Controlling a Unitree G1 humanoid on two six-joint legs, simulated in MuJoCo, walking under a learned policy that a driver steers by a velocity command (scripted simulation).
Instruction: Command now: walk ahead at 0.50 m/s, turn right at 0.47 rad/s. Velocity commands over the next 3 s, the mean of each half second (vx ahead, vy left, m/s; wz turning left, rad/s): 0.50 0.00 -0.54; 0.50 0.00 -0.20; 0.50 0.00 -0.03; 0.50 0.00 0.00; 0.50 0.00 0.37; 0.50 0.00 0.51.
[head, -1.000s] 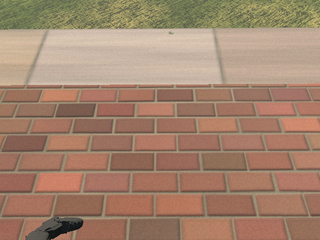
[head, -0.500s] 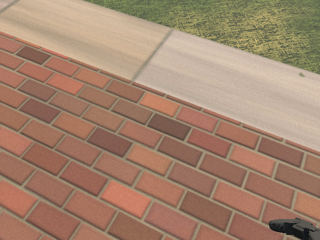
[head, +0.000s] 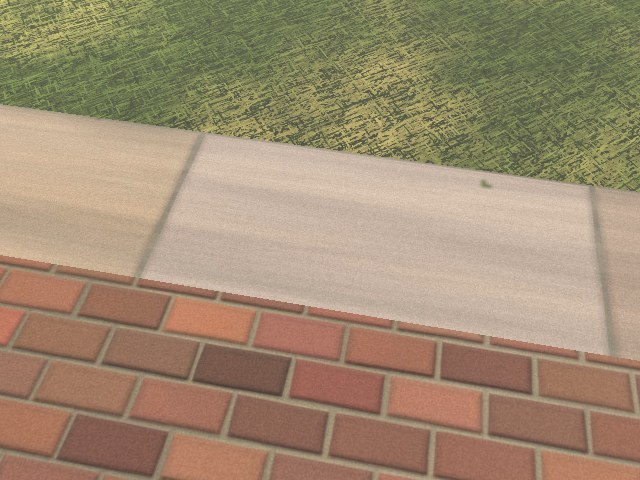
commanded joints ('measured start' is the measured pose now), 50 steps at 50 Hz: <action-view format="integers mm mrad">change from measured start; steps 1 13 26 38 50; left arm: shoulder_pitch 63 201 273 202 -84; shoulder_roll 84 186 231 111 94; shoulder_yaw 22 71 83 28 -4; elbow -48 22 11 -21 -106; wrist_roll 4 -34 -13 13 0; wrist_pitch -14 -51 -51 -24 -45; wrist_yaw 9 51 69 23 27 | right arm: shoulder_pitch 13 -134 -281 -65 47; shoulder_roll -189 -102 -166 -144 -183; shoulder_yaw -38 -16 -20 -36 -49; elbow -25 -187 -255 -117 -14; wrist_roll -7 -29 -7 9 7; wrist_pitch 6 43 9 -29 -5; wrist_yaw -19 36 36 35 36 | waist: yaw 73 14 49 59 16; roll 132 13 -62 121 112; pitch -45 -30 -64 -44 10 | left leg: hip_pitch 10 -713 -476 -256 -182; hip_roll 304 163 55 285 295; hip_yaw -13 -227 -225 -431 -301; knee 283 861 314 -31 27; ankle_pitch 1327 119 246 379 593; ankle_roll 27 -108 -44 141 103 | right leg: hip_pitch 132 368 513 -5 136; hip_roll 101 -85 -104 6 -5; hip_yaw -72 349 446 189 38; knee -23 -431 -217 408 -82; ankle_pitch -144 271 435 -206 -78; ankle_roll -72 -210 -77 47 23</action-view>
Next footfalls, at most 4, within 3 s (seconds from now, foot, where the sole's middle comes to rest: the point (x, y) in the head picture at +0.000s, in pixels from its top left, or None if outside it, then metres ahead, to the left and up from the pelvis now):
0.06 right None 0.18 -0.07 -0.76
0.56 left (298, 453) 0.51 0.04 -0.76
1.06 right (427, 382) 0.66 -0.25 -0.76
1.58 left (381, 258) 1.00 -0.18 -0.76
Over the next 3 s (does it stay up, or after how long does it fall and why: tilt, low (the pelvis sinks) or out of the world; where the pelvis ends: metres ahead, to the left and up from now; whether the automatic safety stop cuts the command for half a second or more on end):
stays up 1.53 -0.36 -0.09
